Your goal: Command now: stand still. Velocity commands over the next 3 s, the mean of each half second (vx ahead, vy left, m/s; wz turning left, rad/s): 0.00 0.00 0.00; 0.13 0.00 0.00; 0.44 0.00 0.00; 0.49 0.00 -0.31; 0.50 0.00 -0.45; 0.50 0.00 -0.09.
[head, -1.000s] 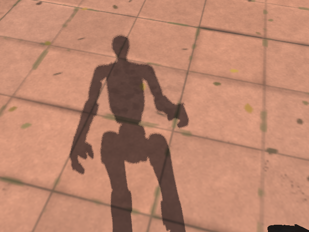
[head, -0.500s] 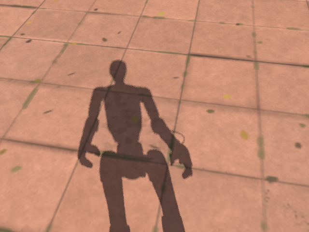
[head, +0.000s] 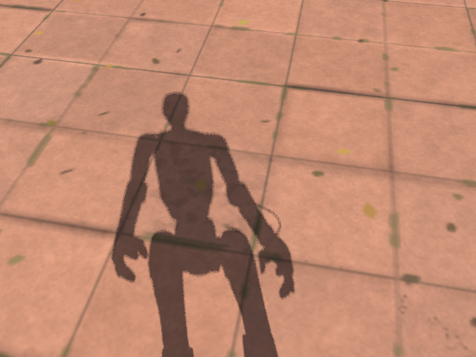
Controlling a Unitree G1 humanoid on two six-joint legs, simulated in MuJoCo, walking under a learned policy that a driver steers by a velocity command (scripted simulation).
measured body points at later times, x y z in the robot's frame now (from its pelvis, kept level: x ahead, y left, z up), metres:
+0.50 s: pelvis -0.01 +0.00 +0.00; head +0.00 +0.00 +0.45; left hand +0.04 +0.25 -0.15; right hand -0.01 -0.24 -0.16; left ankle -0.03 +0.12 -0.74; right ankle +0.02 -0.12 -0.74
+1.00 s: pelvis +0.05 -0.03 -0.01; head +0.06 -0.05 +0.44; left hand +0.09 +0.23 -0.15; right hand +0.00 -0.29 -0.17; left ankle -0.03 +0.11 -0.73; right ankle +0.05 -0.13 -0.74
